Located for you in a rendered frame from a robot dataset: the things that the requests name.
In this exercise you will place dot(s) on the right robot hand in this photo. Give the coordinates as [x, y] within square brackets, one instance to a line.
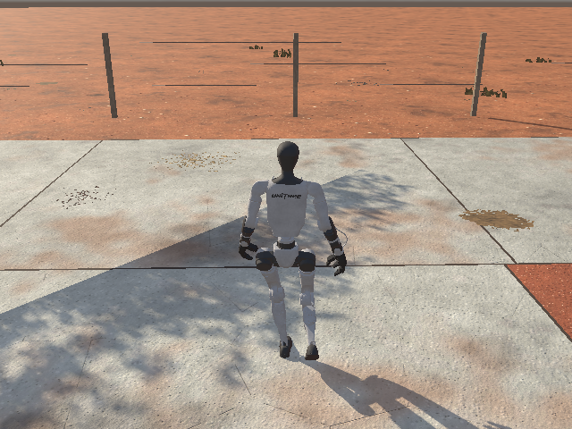
[341, 261]

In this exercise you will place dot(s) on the left robot hand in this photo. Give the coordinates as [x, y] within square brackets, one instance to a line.
[250, 247]

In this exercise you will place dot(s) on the robot right foot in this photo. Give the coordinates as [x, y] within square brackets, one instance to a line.
[312, 353]

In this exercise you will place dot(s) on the right robot forearm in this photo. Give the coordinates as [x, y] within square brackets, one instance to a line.
[334, 240]

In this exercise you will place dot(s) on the left robot forearm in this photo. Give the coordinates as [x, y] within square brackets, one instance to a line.
[246, 234]

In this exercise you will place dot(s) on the left robot upper arm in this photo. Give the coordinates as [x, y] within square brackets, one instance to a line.
[254, 202]

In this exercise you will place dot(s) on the right robot upper arm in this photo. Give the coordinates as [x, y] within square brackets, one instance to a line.
[315, 190]

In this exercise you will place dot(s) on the right robot shin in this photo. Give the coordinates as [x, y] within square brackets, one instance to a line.
[309, 320]

